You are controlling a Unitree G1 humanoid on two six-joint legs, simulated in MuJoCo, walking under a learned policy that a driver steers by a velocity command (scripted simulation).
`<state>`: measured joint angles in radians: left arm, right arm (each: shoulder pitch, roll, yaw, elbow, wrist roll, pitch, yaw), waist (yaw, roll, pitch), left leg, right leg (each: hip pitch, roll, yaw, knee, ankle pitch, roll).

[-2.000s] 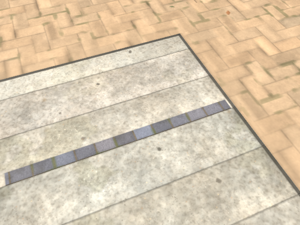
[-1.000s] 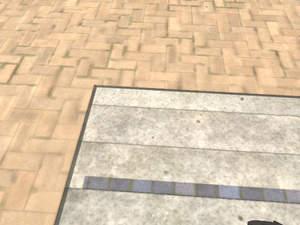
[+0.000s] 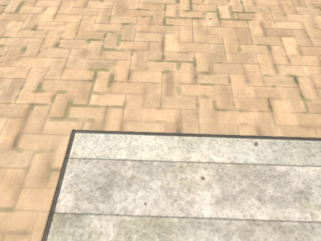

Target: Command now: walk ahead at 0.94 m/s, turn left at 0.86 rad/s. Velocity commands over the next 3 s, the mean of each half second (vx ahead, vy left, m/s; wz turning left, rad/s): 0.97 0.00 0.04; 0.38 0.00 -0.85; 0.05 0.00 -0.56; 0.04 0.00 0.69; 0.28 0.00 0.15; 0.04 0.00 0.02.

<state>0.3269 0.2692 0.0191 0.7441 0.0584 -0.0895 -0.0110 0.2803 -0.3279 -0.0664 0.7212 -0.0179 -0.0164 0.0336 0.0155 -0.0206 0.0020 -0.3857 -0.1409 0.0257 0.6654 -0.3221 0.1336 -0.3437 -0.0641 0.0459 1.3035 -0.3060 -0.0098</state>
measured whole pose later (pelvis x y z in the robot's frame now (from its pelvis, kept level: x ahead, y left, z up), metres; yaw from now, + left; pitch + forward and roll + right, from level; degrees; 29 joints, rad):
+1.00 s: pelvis +0.84 +0.06 +0.02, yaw -29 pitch +2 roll +3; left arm 0.14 0.37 0.09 0.58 -0.02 0.04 0.02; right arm 0.13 -0.30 -0.06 0.73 -0.01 -0.04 -0.03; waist -0.02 -0.01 0.10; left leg -0.28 0.03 0.15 0.39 -0.13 0.00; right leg -0.67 -0.09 -0.01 1.01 -0.27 0.07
